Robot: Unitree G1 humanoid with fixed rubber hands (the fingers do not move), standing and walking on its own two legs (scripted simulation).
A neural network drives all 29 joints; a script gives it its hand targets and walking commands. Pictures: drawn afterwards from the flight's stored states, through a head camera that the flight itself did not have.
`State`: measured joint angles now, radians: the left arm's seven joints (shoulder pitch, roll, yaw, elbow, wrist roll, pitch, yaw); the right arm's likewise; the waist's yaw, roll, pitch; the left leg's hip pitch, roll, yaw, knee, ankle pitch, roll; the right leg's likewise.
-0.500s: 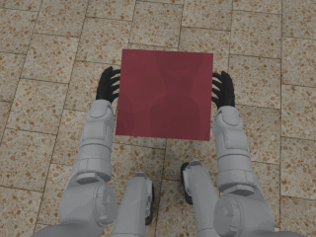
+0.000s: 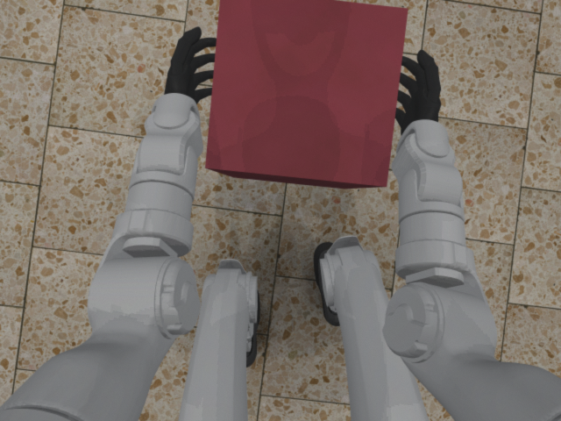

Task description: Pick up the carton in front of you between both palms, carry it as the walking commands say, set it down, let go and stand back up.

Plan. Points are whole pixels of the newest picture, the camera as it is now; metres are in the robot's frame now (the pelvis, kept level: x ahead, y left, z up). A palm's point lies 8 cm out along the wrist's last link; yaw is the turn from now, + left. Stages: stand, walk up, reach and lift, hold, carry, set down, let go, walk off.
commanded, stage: set down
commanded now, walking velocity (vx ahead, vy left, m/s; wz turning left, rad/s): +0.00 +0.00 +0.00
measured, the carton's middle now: (298, 114) +0.50 -0.06 -0.18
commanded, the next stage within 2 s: none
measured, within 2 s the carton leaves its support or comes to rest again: rests again in 1.66 s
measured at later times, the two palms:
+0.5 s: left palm (216, 96) +0.56 +0.07 -0.25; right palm (388, 126) +0.48 -0.22 -0.25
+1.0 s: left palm (221, 104) +0.57 +0.07 -0.31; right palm (385, 121) +0.49 -0.23 -0.28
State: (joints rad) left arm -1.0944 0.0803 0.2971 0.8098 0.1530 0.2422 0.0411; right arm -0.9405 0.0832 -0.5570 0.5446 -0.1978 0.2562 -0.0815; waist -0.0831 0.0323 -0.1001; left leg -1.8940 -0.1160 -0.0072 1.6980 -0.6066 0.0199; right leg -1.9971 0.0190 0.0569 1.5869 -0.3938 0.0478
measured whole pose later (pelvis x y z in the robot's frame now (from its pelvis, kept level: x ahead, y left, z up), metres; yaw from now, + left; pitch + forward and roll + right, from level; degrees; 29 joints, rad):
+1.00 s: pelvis -0.01 +0.01 -0.14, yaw -2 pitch +44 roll -4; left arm -1.57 0.32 0.02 1.13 0.06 0.25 0.08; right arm -1.39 -0.11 -0.59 0.89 -0.08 0.23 -0.07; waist -0.18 -0.02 0.24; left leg -2.25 -0.14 -0.01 2.19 -0.70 0.03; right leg -2.33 0.01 0.02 2.02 -0.46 0.07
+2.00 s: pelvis -0.03 +0.00 -0.15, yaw -1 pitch +36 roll -6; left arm -1.69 0.52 -0.17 1.20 -0.13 0.15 0.01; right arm -1.49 -0.28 -0.48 1.19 0.10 0.04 -0.10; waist -0.15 -0.04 0.48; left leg -2.18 -0.11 -0.04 2.26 -0.70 0.02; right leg -2.25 -0.01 -0.04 2.08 -0.45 0.04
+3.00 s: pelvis +0.00 -0.01 +0.06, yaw +0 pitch +48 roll -1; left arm -1.47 0.48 0.08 1.06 0.03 0.28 -0.08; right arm -1.11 -0.10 -0.43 0.64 0.05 0.26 -0.15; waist -0.20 0.04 0.00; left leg -1.79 -0.08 -0.04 1.44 -0.49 0.02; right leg -1.85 0.01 0.01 1.31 -0.30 0.03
